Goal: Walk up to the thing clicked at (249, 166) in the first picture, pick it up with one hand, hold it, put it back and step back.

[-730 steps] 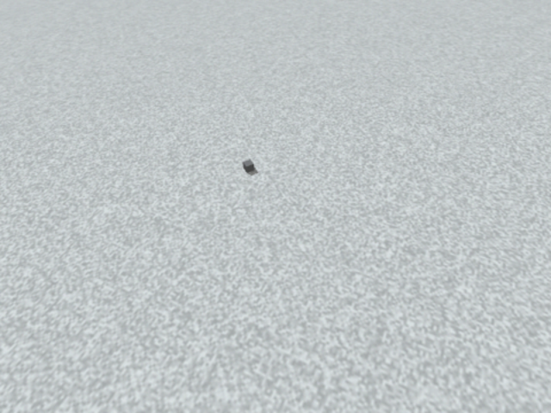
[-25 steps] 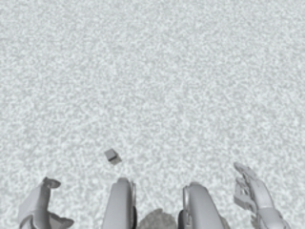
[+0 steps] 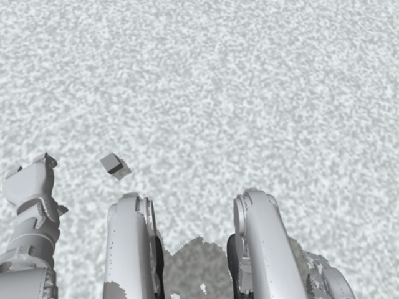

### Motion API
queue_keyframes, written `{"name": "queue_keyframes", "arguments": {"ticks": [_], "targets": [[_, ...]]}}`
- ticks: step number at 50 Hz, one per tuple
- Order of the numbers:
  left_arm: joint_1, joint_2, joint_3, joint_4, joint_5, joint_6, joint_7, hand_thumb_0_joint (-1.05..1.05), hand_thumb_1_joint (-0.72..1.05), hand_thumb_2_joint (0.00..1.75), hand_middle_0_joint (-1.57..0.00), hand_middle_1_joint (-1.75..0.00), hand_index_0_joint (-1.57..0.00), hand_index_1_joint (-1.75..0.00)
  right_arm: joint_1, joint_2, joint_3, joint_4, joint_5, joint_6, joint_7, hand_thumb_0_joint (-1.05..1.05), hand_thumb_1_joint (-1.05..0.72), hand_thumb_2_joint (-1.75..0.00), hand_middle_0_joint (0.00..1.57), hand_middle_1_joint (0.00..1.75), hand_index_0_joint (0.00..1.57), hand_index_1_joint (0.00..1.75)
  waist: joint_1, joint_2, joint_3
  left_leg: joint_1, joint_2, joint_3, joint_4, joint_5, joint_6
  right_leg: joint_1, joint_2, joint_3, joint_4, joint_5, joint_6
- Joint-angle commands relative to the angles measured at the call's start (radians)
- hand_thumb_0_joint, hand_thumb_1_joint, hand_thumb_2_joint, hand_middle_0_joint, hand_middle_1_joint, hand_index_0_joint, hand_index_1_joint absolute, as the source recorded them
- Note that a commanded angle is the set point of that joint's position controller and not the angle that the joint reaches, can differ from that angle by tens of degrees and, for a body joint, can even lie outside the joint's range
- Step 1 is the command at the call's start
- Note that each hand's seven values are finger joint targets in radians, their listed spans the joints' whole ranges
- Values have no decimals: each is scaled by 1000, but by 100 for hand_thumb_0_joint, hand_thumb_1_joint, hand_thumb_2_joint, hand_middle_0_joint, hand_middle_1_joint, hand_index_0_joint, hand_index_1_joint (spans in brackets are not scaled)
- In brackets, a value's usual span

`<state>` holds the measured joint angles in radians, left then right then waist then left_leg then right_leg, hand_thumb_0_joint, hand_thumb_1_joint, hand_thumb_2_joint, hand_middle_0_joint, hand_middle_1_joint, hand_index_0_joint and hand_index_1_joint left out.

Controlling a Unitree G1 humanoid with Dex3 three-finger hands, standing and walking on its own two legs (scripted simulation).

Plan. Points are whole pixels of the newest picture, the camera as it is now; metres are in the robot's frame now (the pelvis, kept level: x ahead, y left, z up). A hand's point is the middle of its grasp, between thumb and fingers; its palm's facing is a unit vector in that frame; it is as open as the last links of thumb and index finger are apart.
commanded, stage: rise first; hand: left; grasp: from above
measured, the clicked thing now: (112, 163) +0.46 +0.28 -0.39
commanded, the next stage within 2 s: approach in 1.18 s
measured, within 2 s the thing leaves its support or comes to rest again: neither
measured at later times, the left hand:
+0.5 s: hand (69, 179) +0.38 +0.33 -0.23, palm faces -0.31 -0.28 -0.91, open 11.8 cm
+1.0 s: hand (78, 174) +0.40 +0.33 -0.26, palm faces -0.30 -0.30 -0.91, open 11.7 cm
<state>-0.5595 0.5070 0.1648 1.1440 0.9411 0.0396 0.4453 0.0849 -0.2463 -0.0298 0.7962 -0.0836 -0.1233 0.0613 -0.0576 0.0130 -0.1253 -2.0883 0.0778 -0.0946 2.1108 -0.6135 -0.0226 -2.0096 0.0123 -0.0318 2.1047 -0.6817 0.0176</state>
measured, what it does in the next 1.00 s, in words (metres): lowers itself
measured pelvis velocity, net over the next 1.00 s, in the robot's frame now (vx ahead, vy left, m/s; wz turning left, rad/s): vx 0.01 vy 0.00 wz -0.06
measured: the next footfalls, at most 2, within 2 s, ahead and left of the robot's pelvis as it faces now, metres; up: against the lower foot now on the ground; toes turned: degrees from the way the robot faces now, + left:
none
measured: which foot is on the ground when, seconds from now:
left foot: down 0.00-1.00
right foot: down 0.00-1.00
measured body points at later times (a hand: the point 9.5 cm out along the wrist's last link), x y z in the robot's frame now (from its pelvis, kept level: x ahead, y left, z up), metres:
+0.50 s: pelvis +0.00 +0.00 -0.06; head +0.22 +0.04 +0.33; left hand +0.39 +0.34 -0.18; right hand +0.09 -0.26 -0.19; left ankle +0.10 +0.14 -0.38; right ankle +0.09 -0.12 -0.38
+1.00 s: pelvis +0.01 +0.00 -0.09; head +0.24 +0.04 +0.29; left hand +0.41 +0.34 -0.21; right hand +0.07 -0.26 -0.22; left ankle +0.10 +0.14 -0.38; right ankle +0.09 -0.12 -0.38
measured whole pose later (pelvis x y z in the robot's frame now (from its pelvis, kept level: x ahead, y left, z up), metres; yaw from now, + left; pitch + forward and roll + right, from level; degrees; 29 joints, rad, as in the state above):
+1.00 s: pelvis +0.01 +0.00 -0.09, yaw -4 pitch +32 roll -6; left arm -0.84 0.62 0.33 1.50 0.94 0.06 0.55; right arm 0.10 -0.28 0.02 0.86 -0.16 -0.22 0.23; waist -0.15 -0.01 -0.03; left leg -2.33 0.08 -0.16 2.41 -0.65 -0.03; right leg -2.24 0.04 -0.06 2.37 -0.71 0.03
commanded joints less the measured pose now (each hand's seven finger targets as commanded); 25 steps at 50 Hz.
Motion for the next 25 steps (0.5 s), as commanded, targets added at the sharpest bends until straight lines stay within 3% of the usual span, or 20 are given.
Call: {"name": "queue_keyframes", "arguments": {"ticks": [1, 3, 5, 10, 15, 16, 18, 25], "targets": [[-240, 306, 62, -39, 38, -8, 84, 0, -15, 68, -43, -69, -43, -69, 103, -182, -53, -50, -10, -38, -8, 0, -88, -89, 20, 30, 20, 30, 6, 72, -586, 420, -40, 75, -181, -9, 43, 222, 28, -54, -260, 18, -49], [-271, 301, 61, -3, 44, -3, 100, 0, -17, 70, -42, -69, -42, -69, 122, -195, -54, -38, -14, -42, -4, 0, -88, -89, 20, 30, 20, 30, 0, 119, -602, 442, -35, 68, -175, -2, 37, 183, 28, -70, -227, 43, -54], [-315, 300, 70, 20, 30, 3, 117, 0, -20, 72, -39, -71, -40, -71, 138, -192, -53, -25, -20, -47, 0, 0, -89, -90, 20, 30, 20, 30, -17, 119, -600, 437, -32, 65, -161, 0, 38, 164, 27, -76, -218, 51, -52], [-368, 322, 91, 81, 7, 32, 133, 0, -22, 73, -38, -72, -38, -72, 151, -193, -41, 2, -34, -57, 19, 0, -89, -90, 20, 30, 20, 30, -23, 183, -612, 446, -24, 60, -126, 28, 32, 125, 25, -87, -167, 89, -55], [-421, 324, 108, 152, 3, 54, 145, 0, -19, 70, -41, -71, -41, -70, 162, -199, -32, 15, -47, -67, 42, 0, -89, -90, 20, 30, 20, 30, -47, 172, -569, 369, -24, 63, -87, 22, 39, 97, 29, -93, -146, 87, -51], [-408, 344, 121, 160, 7, 57, 146, 0, -19, 69, -41, -70, -41, -70, 159, -205, -34, 18, -46, -70, 47, 0, -89, -90, 20, 30, 20, 30, -37, 177, -567, 368, -25, 59, -86, 15, 38, 77, 29, -96, -133, 80, -53], [-431, 315, 104, 180, 1, 59, 143, 0, -17, 68, -42, -69, -43, -69, 159, -206, -34, 25, -51, -77, 57, 0, -89, -90, 20, 30, 20, 30, -53, 194, -551, 367, -22, 53, -79, 7, 35, 49, 29, -101, -113, 78, -54], [-469, 344, 127, 209, 3, 55, 140, 0, -14, 65, -45, -68, -46, -67, 191, -220, -28, 40, -58, -96, 94, 0, -90, -90, 20, 30, 20, 30, -67, 171, -580, 334, -23, 58, -13, 73, 42, 78, 37, -106, -72, 147, -48]]}}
